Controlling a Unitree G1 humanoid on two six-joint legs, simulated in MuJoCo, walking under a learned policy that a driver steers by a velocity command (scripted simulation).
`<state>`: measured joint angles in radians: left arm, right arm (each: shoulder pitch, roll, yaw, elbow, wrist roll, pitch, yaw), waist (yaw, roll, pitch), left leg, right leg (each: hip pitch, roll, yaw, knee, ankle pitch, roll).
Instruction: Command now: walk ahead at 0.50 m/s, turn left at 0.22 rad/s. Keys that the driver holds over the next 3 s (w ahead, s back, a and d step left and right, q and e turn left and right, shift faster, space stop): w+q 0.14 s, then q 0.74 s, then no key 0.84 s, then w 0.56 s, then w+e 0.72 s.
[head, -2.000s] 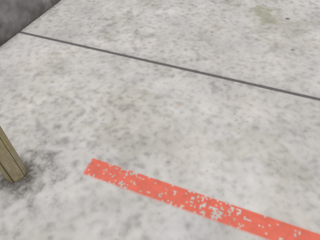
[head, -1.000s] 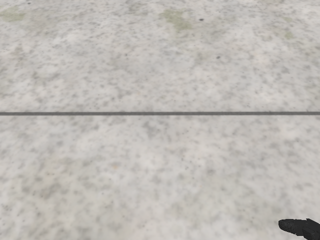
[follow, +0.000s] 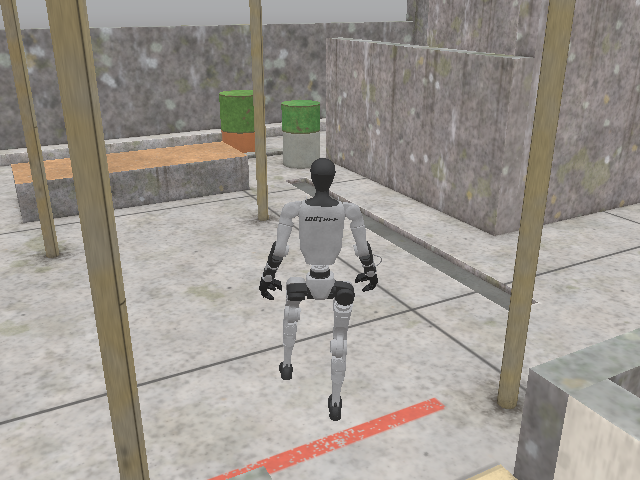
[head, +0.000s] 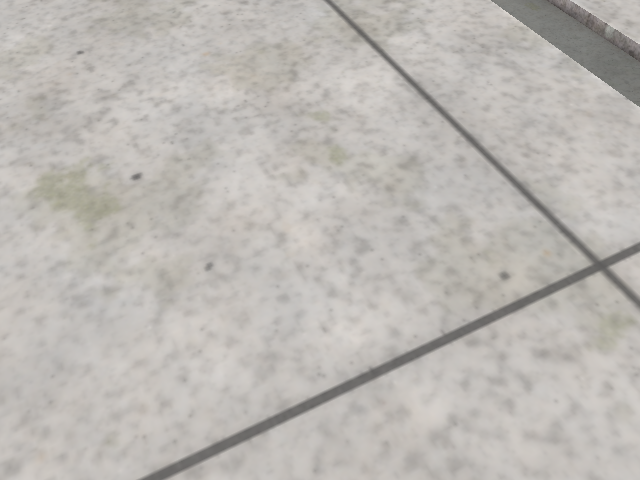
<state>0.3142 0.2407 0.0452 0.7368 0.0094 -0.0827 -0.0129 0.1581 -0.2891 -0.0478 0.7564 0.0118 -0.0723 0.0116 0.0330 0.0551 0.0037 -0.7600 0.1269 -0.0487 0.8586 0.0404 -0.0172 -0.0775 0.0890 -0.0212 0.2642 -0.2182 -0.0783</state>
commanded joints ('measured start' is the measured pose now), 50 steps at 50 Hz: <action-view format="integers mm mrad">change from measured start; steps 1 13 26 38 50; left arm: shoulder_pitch -14 75 -145 -127 -172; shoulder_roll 165 165 120 187 198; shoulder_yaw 43 14 9 55 62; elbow -37 -45 -108 -122 -96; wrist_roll -3 16 3 27 -9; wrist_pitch -22 -19 55 43 89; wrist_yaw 10 15 59 46 53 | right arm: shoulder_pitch -96 265 24 107 19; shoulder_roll -37 -218 -169 -196 -69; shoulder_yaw -4 -71 -60 -75 -38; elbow -77 -129 -174 -198 -217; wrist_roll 8 -19 4 -5 -3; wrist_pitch -14 -9 78 93 125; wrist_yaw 16 25 -42 -36 -20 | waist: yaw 28 -138 -20 -46 -2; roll -100 93 37 -240 -268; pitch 39 -545 -187 -154 -131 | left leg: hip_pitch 67 1173 468 120 361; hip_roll -28 231 -25 -215 -131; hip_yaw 11 -655 -258 -118 54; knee -148 -372 -462 325 -63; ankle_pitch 136 496 240 -669 -469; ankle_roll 17 455 236 -29 -47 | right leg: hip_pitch -43 -578 -459 -2 -72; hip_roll -270 -6 -80 -500 -365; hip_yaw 40 171 113 520 157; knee -115 1255 628 111 99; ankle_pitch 298 -414 24 569 393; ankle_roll -116 128 186 -212 -154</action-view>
